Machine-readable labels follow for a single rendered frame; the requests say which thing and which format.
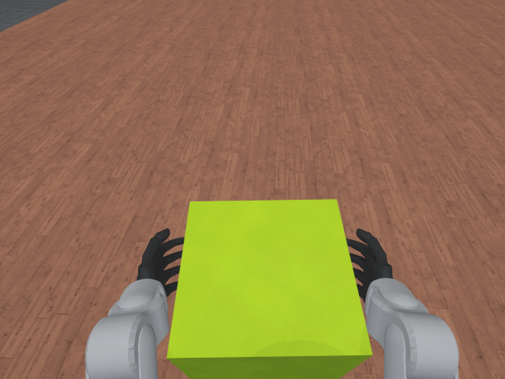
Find robot right hand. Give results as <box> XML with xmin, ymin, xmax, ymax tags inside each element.
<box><xmin>346</xmin><ymin>228</ymin><xmax>393</xmax><ymax>303</ymax></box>

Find carton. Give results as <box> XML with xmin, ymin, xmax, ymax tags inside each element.
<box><xmin>166</xmin><ymin>199</ymin><xmax>372</xmax><ymax>379</ymax></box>

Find robot left hand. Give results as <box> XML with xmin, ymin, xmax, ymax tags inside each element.
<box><xmin>137</xmin><ymin>228</ymin><xmax>185</xmax><ymax>297</ymax></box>

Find left robot forearm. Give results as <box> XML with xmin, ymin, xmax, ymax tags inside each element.
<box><xmin>85</xmin><ymin>279</ymin><xmax>170</xmax><ymax>379</ymax></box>

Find right robot forearm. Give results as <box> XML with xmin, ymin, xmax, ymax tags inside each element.
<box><xmin>365</xmin><ymin>278</ymin><xmax>459</xmax><ymax>379</ymax></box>

